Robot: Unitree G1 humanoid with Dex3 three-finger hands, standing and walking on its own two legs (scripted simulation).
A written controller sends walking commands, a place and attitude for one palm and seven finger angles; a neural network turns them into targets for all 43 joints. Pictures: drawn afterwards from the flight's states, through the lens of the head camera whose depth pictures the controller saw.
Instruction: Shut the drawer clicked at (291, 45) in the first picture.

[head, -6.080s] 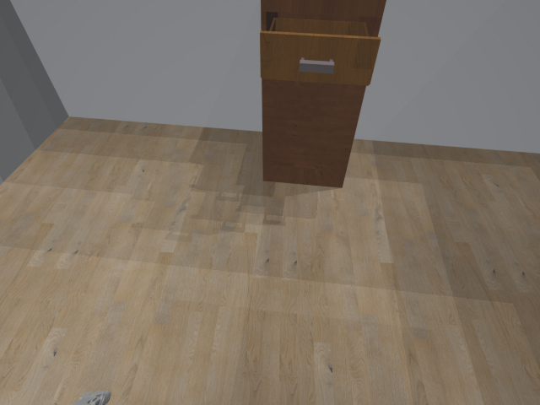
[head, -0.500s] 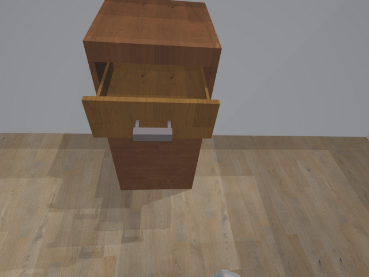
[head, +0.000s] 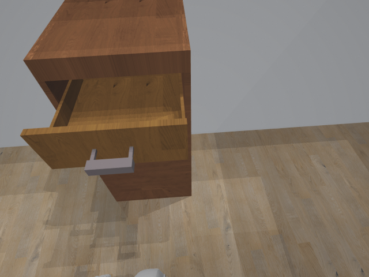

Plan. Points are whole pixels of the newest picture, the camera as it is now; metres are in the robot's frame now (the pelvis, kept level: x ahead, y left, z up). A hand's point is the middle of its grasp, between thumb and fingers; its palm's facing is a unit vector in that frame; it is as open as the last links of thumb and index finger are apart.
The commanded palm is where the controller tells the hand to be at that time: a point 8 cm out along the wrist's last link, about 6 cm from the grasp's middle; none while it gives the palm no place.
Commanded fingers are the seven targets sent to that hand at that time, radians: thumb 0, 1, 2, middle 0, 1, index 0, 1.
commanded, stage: come to a stop and stand still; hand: left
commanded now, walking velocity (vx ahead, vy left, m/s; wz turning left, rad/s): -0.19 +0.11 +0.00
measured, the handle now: (111, 158) +0.38 +0.21 +0.01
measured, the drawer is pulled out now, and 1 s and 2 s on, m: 0.20 0.20 0.20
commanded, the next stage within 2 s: look again from close up in 1.02 s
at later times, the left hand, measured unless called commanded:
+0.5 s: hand out of the picture -0.04 +0.23 -0.17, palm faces +0.05 -0.97 -0.24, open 7.4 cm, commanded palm none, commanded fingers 0.00 0.90 0.90 -0.20 -0.30 -0.20 -0.30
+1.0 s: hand out of the picture -0.10 +0.16 -0.17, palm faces +0.02 -0.99 -0.15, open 7.3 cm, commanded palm none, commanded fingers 0.00 0.90 0.90 -0.20 -0.30 -0.20 -0.30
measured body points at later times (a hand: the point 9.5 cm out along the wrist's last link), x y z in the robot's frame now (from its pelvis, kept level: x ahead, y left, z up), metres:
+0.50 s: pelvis -0.05 +0.04 +0.01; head -0.03 +0.04 +0.45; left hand -0.04 +0.29 -0.15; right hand +0.04 -0.18 -0.14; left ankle -0.01 +0.14 -0.73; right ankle -0.10 -0.09 -0.71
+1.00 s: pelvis -0.08 +0.01 +0.01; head -0.09 +0.01 +0.46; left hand -0.10 +0.22 -0.16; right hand -0.16 -0.20 -0.16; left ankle -0.01 +0.14 -0.73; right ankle -0.10 -0.08 -0.73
